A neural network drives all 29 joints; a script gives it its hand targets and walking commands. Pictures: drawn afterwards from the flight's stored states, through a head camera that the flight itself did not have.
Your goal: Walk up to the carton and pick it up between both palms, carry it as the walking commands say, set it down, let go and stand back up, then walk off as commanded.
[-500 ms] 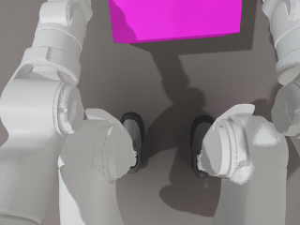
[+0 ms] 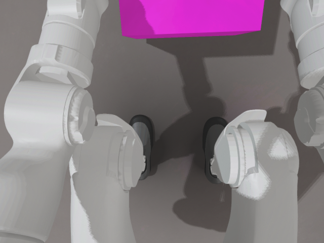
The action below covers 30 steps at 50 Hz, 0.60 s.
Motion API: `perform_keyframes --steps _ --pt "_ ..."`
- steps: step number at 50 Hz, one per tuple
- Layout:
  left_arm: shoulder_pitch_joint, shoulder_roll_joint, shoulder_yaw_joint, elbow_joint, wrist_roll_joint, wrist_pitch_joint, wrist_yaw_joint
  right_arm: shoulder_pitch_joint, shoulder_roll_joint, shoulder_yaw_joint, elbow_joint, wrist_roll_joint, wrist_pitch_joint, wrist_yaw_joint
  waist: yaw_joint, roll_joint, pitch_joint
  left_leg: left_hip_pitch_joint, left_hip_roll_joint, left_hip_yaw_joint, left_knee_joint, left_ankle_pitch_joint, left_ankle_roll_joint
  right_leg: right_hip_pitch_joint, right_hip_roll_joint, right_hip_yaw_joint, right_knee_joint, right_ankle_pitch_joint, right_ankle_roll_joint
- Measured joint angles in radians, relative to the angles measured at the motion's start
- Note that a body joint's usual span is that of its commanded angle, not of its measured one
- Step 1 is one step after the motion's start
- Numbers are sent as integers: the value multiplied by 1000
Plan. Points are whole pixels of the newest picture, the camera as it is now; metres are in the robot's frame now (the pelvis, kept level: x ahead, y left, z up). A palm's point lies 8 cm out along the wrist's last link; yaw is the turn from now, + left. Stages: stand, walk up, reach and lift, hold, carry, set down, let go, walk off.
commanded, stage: reach and lift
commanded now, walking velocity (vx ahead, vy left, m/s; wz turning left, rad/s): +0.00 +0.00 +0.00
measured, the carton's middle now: out of the picture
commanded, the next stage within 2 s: none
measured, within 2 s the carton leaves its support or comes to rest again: neither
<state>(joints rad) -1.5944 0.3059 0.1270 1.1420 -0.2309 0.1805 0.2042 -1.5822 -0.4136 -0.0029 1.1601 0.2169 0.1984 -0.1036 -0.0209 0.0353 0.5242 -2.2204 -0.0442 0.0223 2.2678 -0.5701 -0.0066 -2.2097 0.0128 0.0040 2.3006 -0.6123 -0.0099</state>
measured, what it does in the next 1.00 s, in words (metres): rises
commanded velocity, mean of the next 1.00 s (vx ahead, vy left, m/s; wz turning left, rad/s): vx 0.00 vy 0.00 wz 0.00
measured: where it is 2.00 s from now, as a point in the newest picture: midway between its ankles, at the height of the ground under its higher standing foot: (177, 158)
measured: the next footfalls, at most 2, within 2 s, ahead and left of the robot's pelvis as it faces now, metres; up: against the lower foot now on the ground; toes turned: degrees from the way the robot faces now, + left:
none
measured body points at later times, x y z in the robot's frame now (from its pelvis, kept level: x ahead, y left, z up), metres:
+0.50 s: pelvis +0.00 +0.00 +0.03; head +0.38 -0.02 +0.26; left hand +0.58 +0.14 -0.13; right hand +0.55 -0.18 -0.16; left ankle +0.12 +0.12 -0.31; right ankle +0.11 -0.12 -0.31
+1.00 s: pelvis -0.01 +0.00 +0.07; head +0.36 -0.03 +0.30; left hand +0.56 +0.13 -0.08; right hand +0.55 -0.19 -0.10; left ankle +0.12 +0.12 -0.31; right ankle +0.11 -0.12 -0.31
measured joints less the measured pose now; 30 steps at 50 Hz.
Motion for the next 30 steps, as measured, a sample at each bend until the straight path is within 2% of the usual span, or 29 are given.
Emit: perform_keyframes --steps 4,12,14,16,18,19,24,30 --pt "-24 -1 29 -27 41 16 -5 -39 -7 -34 2 -18 9 5 3 1 0 4 -3 -5 -24 11 -3 4 4 -1 -26 13 1" --pt "-15 -20 103 -105 100 46 28 -50 8 -76 -75 -69 57 -3 4 -6 -1 21 -12 -12 -56 5 -15 14 18 3 -58 14 4" --pt "0 -35 102 -141 107 60 69 -34 18 -84 -106 -74 69 -24 7 -7 0 23 -14 -15 -63 4 -18 16 20 3 -65 13 4" --pt "19 -53 99 -173 104 67 119 -12 32 -80 -141 -73 80 -66 8 -6 1 26 -18 -16 -68 2 -19 20 23 6 -70 11 7" --pt "30 -63 92 -188 105 78 131 14 53 -81 -179 -75 98 -140 9 -3 2 31 -24 -19 -73 1 -21 27 27 9 -75 8 13" --pt "35 -59 92 -196 106 86 126 29 61 -83 -199 -73 106 -149 7 -2 3 33 -28 -20 -76 1 -22 30 30 12 -78 7 16" --pt "66 -65 72 -275 101 126 133 107 77 -106 -286 -76 111 -155 14 15 4 55 -44 -27 -94 10 -27 58 44 23 -99 13 35" --pt "74 -98 148 -273 149 129 122 84 79 -131 -287 -117 158 -135 21 17 2 96 -43 -29 -129 35 -25 97 54 28 -136 43 43"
